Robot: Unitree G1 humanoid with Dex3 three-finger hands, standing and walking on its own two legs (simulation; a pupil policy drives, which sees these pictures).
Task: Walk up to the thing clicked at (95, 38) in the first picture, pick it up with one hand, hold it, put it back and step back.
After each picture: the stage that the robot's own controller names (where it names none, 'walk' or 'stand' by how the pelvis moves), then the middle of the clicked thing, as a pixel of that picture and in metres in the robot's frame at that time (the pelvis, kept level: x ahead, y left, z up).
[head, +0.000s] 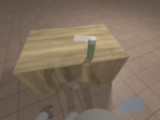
stand; (91, 49) +0.64 +0.04 -0.02
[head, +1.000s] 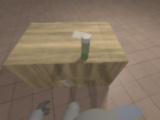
rise first; (85, 48) +0.58 +0.11 +0.01
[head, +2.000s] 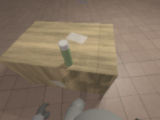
rise first; (66, 54) +0.47 +0.26 +0.01
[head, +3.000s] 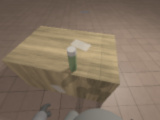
stand; (72, 60) +0.47 +0.19 -0.01
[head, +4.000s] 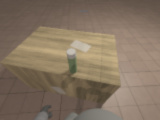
stand; (72, 62) +0.45 +0.19 -0.02
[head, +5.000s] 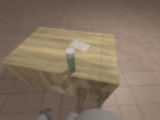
stand; (71, 61) +0.46 +0.20 -0.02
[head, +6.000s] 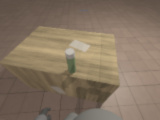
stand; (71, 62) +0.45 +0.20 -0.02
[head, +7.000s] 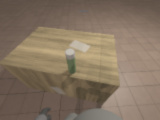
rise first; (71, 62) +0.45 +0.20 -0.02
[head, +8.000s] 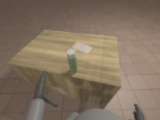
rise first; (72, 62) +0.45 +0.21 -0.01
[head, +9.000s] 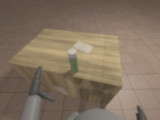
go down; (73, 62) +0.45 +0.21 -0.01
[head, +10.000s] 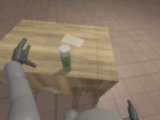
go down; (66, 60) +0.43 +0.19 +0.02
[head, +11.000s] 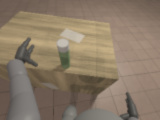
close in; (64, 56) +0.44 +0.19 +0.04
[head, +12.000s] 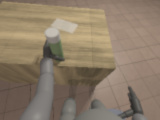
close; (56, 47) +0.46 +0.21 +0.07
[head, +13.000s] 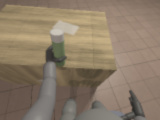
lift; (59, 50) +0.45 +0.20 +0.07
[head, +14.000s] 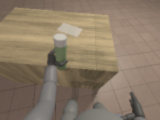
lift; (61, 54) +0.42 +0.20 +0.07
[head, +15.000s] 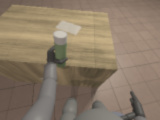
lift; (60, 51) +0.44 +0.20 +0.07
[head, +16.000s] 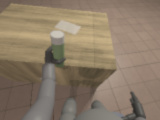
lift; (58, 51) +0.44 +0.21 +0.07
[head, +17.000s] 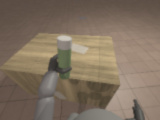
hold; (64, 59) +0.32 +0.18 +0.20
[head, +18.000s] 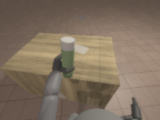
hold; (67, 59) +0.33 +0.16 +0.18
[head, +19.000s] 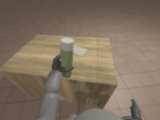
crouch; (66, 59) +0.34 +0.17 +0.17
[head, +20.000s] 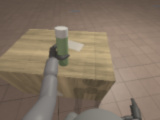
crouch; (62, 48) +0.43 +0.20 +0.17
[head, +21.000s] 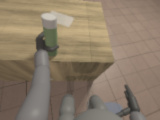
lower; (51, 38) +0.51 +0.22 +0.09
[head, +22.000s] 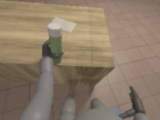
lower; (56, 45) +0.48 +0.20 +0.08
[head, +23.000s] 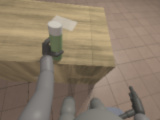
lower; (56, 43) +0.48 +0.20 +0.08
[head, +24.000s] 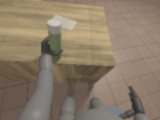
lower; (55, 42) +0.49 +0.21 +0.08
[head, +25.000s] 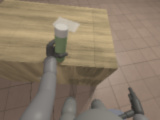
open; (60, 45) +0.48 +0.19 +0.08
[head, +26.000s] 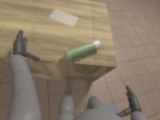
rise; (83, 49) +0.50 +0.04 -0.01
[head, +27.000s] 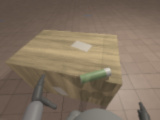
sink last; (95, 75) +0.40 +0.01 -0.06
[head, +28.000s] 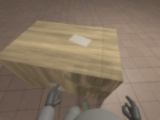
stand; (87, 113) +0.19 -0.02 -0.69
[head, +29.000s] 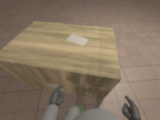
stand; (83, 114) +0.17 +0.04 -0.68
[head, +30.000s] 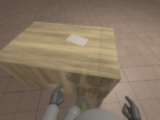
stand; (87, 113) +0.19 +0.00 -0.68
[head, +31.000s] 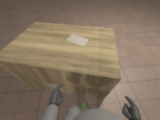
stand; (87, 113) +0.20 +0.00 -0.68
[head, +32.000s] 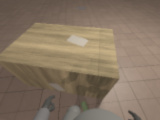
stand; (86, 112) +0.20 +0.00 -0.70
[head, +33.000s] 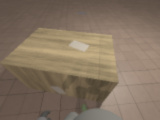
walk; (86, 115) +0.20 -0.01 -0.75
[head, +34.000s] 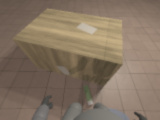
walk; (88, 94) +0.35 -0.02 -0.72
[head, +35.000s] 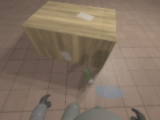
walk; (88, 75) +0.63 +0.01 -0.73
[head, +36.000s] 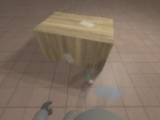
stand; (88, 76) +0.75 +0.00 -0.74
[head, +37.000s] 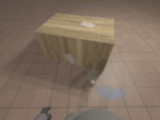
stand; (90, 77) +0.74 +0.00 -0.75
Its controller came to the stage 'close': yes
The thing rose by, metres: 0.20
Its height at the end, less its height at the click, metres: -0.73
